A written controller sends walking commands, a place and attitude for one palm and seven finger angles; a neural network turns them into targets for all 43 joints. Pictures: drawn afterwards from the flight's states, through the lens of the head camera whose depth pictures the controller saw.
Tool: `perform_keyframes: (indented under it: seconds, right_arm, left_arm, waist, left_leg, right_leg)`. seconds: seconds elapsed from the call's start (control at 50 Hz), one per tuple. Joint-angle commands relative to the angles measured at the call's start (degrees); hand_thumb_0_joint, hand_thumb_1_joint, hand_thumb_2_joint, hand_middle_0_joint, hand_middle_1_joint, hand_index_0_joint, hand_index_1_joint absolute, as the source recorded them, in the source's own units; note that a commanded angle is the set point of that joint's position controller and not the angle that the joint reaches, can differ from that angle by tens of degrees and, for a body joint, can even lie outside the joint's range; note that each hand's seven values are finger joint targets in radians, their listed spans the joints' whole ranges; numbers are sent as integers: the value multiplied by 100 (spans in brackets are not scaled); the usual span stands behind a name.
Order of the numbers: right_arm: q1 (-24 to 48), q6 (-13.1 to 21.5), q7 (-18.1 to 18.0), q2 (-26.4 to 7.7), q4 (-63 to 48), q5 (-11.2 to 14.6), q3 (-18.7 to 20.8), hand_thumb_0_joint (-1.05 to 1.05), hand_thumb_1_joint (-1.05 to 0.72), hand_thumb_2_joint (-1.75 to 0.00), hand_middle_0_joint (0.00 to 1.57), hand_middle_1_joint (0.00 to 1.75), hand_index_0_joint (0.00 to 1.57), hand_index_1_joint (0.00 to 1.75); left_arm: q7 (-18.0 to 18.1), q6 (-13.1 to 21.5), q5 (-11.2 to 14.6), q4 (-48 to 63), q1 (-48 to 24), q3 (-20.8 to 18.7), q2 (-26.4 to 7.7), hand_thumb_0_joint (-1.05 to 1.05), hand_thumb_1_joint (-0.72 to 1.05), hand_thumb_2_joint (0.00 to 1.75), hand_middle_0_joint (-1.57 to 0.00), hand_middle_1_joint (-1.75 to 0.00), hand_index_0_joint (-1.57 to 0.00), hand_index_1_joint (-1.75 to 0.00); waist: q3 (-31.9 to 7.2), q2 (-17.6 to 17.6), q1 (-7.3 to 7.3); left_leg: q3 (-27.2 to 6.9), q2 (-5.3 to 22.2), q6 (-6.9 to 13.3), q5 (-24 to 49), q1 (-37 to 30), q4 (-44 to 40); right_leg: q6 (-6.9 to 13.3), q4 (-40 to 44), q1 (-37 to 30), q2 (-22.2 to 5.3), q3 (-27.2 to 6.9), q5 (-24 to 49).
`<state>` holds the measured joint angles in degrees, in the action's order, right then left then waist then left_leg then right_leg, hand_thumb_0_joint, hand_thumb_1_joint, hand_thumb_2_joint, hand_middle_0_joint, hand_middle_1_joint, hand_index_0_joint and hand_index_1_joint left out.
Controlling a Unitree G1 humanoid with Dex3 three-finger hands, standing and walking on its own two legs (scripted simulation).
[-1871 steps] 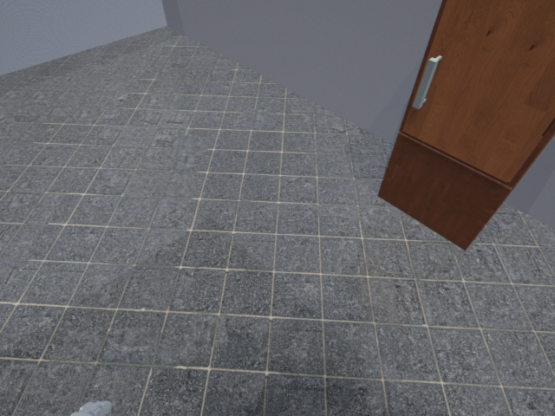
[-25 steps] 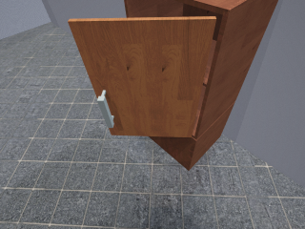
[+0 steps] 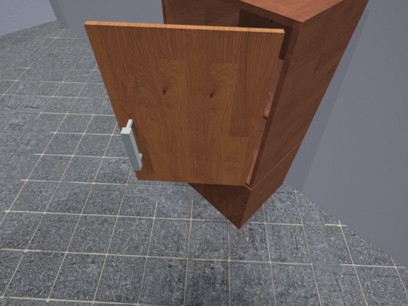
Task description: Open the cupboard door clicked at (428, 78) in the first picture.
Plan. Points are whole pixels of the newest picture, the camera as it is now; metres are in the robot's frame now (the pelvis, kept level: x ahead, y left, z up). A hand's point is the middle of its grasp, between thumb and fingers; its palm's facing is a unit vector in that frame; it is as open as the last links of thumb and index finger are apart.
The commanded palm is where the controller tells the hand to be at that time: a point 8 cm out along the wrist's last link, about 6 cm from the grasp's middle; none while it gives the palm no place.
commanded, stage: look again from close up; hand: left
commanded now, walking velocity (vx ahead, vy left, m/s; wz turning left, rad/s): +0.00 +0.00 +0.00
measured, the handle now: (134, 145) +0.57 +0.25 -0.11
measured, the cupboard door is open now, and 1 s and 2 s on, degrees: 42 42 42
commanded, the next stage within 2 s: raise the hand with hooked fingers in 0.42 s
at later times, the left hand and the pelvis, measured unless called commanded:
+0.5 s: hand out of the picture +0.05 +0.21 -0.17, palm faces -0.01 -0.97 -0.25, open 7.4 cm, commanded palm none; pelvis +0.01 +0.01 +0.00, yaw +0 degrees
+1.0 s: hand out of the picture +0.13 +0.23 -0.09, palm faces +0.03 -1.00 +0.00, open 9.0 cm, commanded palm +0.13 +0.28 -0.07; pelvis -0.06 +0.00 -0.12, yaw +3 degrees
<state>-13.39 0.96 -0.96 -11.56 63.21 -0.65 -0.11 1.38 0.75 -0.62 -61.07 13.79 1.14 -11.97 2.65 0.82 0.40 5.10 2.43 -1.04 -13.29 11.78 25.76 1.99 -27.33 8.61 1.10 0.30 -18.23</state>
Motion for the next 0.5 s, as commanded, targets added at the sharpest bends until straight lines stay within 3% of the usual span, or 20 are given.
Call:
perform_keyframes:
  seconds: [0.0, 0.16, 0.4, 0.48]
  right_arm:
    - [4, 120, -64, -733, -222, -9, 103, 0, -90, -90, 20, 30, 20, 30]
    - [156, 104, -69, -790, -212, -7, 118, 0, -90, -90, 20, 30, 20, 30]
    - [369, 117, -77, -958, -208, -12, 134, 0, -90, -90, 20, 30, 20, 30]
    - [407, 111, -75, -986, -196, -6, 131, 0, -90, -90, 20, 30, 20, 30]
  left_arm:
    - [44, 111, 0, 173, 158, -214, -820, 0, 90, 90, -20, -30, -20, -30]
    - [34, 117, -16, 142, 88, -226, -903, 0, 90, 90, -20, -30, -20, -30]
    - [26, 117, -11, 141, 27, -245, -1015, 0, 90, 90, -20, -30, -20, -30]
    - [24, 112, -21, 128, -10, -245, -1043, 0, 90, 90, -20, -30, -20, -30]
  waist:
    - [-245, -117, -72]
    - [-204, 73, -71]
    - [-440, -43, -78]
    - [-322, 5, -76]
  left_leg:
    - [-504, 453, 245, 1057, -339, -300]
    - [-488, 456, 235, 1124, -412, -305]
    - [-515, 501, 248, 1486, -647, -325]
    - [-534, 496, 248, 1412, -579, -396]
  right_leg:
    - [81, 511, 205, -674, -589, 1677]
    - [60, 589, 165, -707, -580, 1984]
    - [30, 595, 66, -739, -574, 2194]
    - [16, 637, 84, -745, -539, 2115]
